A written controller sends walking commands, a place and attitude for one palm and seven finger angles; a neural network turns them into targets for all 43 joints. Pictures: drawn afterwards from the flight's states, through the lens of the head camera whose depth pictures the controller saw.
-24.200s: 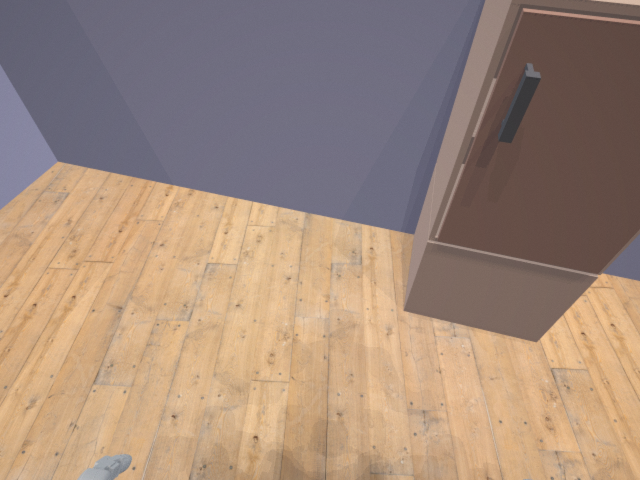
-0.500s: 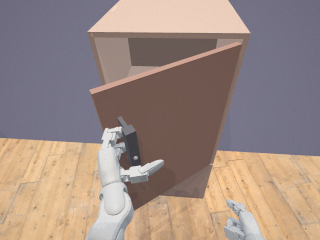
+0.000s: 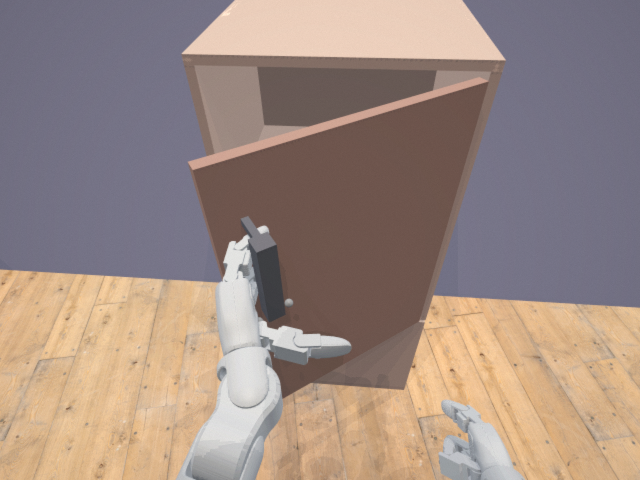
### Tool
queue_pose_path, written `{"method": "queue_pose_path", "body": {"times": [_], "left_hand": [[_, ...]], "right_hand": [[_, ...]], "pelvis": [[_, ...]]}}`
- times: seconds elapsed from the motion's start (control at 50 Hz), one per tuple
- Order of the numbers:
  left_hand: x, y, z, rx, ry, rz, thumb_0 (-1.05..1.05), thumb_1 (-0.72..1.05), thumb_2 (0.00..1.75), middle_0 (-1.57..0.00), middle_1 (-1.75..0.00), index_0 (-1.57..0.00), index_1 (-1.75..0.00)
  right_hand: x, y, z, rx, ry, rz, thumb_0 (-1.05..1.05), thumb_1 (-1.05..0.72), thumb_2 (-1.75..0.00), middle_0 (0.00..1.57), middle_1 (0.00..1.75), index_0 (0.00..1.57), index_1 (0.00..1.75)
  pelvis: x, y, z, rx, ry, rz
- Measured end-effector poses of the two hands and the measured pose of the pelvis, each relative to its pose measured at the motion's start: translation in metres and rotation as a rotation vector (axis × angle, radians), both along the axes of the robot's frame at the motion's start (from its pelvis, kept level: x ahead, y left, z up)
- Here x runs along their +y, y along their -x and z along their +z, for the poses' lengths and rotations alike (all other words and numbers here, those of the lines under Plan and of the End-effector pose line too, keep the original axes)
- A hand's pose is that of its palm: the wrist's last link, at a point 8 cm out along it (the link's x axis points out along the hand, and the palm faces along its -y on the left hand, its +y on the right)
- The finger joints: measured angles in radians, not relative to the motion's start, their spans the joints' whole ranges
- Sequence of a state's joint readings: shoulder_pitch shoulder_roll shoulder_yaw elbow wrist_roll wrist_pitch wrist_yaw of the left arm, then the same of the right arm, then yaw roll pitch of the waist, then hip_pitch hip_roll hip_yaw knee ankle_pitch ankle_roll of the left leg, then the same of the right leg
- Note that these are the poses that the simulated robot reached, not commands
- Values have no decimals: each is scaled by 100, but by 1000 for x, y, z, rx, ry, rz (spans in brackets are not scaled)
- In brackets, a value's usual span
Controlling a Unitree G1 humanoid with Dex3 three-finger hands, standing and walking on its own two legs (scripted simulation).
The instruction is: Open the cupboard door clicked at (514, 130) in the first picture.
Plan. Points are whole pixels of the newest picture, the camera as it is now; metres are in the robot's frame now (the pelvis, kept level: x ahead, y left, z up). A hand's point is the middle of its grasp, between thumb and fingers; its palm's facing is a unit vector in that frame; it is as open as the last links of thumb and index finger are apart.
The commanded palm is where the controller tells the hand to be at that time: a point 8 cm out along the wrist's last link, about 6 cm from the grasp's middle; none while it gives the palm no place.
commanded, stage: slide the hand sideways off the handle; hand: left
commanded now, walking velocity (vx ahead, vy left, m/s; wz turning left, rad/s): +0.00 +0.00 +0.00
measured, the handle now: (261, 269) +0.34 +0.11 +0.11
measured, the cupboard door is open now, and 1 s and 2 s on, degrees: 35 38 38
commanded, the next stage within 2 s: draw the hand back to the body in 1.16 s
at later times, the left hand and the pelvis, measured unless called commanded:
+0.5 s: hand (260, 344) +0.23 +0.09 +0.11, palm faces -0.03 -1.00 -0.01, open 16.2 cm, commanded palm +0.20 +0.15 +0.11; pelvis +0.01 +0.00 +0.00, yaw -2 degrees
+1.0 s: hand (209, 374) +0.20 +0.14 +0.11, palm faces +0.02 -1.00 -0.05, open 16.3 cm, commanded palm +0.16 +0.19 +0.11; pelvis +0.02 -0.01 -0.01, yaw -1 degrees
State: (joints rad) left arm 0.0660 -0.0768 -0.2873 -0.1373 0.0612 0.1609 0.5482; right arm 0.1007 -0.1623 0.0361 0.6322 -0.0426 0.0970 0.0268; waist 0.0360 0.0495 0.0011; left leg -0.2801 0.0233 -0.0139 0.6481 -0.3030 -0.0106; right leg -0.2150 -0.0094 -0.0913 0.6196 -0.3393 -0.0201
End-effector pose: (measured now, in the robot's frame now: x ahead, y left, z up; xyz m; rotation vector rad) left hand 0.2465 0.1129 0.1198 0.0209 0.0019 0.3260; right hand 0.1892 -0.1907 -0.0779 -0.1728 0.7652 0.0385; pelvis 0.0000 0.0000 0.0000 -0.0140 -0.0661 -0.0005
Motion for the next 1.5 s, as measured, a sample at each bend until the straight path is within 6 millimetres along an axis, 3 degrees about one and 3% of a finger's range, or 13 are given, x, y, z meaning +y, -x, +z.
{"method": "queue_pose_path", "body": {"times": [0.14,0.22,0.38,0.54,1.2,1.38,1.5], "left_hand": [[11,13,-3,-37,-66,-345,-1,-50,30,-22,-40,-13,-42],[14,13,-3,-34,-10,-420,-1,-50,30,-18,-35,-11,-36],[17,19,-4,-28,45,-383,-1,-50,30,-16,-31,-15,-33],[41,38,-8,-4,9,-349,-1,-50,30,-18,-31,-17,-32],[94,86,-13,10,-30,-297,-1,-50,30,-15,-30,-15,-30],[92,86,-8,-33,-42,-322,-1,-50,30,-15,-30,-15,-30],[109,84,2,-43,-71,-296,-1,-50,30,-15,-30,-15,-30]], "right_hand": [[-9,9,4,-40,26,-20,1,-90,-89,20,30,20,30],[-11,14,6,-70,32,-43,1,-90,-89,20,29,20,30],[-11,14,17,-121,12,-62,1,-90,-89,20,29,20,30],[-15,6,21,-141,18,-59,1,-90,-89,20,30,20,30],[-30,-6,12,-243,36,-64,1,-90,-89,20,30,20,30],[-23,-6,14,-281,34,-52,1,-90,-89,20,30,20,30],[-17,-2,15,-280,20,-65,1,-90,-89,20,30,20,30]], "pelvis": [[0,2,0,-7,-5,8],[2,4,1,-9,-3,2],[2,-2,3,1,-10,-28],[0,-8,3,8,-6,-35],[-5,-19,-10,71,3,-3],[-1,-12,-13,68,7,3],[0,-11,-11,57,9,-1]]}}
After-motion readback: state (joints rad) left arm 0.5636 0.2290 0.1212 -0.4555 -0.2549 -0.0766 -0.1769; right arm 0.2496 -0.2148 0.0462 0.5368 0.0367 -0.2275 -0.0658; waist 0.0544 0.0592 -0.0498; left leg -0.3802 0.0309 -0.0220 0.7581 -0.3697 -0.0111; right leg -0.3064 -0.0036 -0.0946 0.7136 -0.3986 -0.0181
